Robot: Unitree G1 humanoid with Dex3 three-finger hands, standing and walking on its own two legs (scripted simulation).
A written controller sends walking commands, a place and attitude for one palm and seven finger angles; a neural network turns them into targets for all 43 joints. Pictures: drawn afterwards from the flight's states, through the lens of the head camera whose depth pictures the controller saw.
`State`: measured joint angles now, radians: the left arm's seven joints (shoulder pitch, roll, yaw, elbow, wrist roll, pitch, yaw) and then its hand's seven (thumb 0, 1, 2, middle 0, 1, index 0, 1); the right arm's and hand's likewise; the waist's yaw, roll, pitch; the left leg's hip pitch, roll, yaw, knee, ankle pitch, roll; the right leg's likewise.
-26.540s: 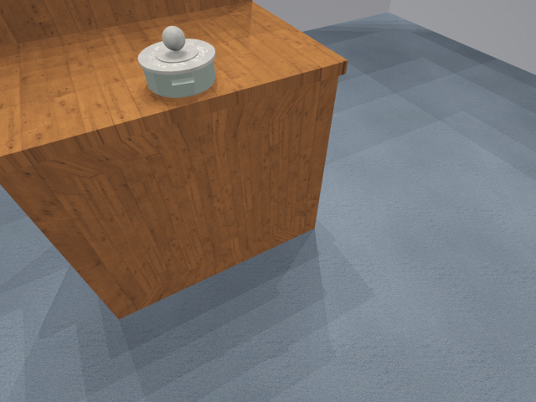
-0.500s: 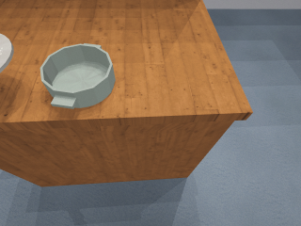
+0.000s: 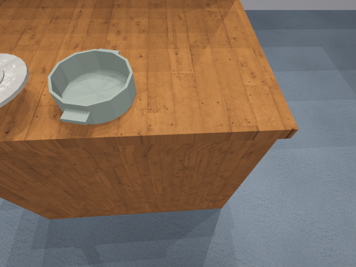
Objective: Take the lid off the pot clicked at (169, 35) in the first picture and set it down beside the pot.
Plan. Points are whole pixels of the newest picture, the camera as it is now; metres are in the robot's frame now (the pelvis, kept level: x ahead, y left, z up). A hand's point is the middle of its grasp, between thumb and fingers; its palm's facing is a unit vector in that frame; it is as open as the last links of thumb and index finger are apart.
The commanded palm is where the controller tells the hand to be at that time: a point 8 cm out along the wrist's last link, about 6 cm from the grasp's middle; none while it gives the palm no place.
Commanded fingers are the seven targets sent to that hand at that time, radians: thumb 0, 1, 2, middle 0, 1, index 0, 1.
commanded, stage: lower the lid onto the table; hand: left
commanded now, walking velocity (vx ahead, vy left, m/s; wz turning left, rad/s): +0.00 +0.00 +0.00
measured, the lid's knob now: out of the picture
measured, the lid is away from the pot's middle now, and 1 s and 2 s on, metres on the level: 0.22 0.24 0.23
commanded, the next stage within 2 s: open the fingers wide in 0.88 s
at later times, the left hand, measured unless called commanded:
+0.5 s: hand out of the picture +0.47 +0.37 +0.17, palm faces -0.37 -0.27 -0.89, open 8.0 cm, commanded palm +0.50 +0.38 +0.24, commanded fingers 0.00 0.63 1.04 -0.70 -1.00 -0.75 -1.03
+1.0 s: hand out of the picture +0.46 +0.39 +0.14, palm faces -0.40 -0.25 -0.88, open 7.9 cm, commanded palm +0.48 +0.38 +0.21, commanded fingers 0.00 0.60 1.01 -0.68 -0.99 -0.73 -1.03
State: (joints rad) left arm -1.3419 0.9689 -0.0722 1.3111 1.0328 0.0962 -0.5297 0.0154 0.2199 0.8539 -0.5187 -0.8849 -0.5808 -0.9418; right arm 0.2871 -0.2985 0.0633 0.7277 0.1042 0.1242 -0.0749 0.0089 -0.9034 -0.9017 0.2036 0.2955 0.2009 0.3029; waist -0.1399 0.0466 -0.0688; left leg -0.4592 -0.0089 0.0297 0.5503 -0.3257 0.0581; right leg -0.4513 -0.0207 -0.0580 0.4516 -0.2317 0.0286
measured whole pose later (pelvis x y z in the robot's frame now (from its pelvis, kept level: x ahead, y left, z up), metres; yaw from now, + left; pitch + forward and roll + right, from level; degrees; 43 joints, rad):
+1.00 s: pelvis +0.00 +0.02 -0.01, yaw -1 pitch +17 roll -4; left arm -1.30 1.00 -0.06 1.35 1.03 0.03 -0.48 0.02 0.22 0.83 -0.52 -0.91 -0.59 -0.97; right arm 0.34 -0.30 0.06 0.73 0.10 0.13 -0.10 0.01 -0.90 -0.90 0.20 0.30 0.20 0.30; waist -0.16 0.04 -0.08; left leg -0.59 0.00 0.03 0.68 -0.38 0.07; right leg -0.56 -0.02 -0.06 0.53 -0.26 0.04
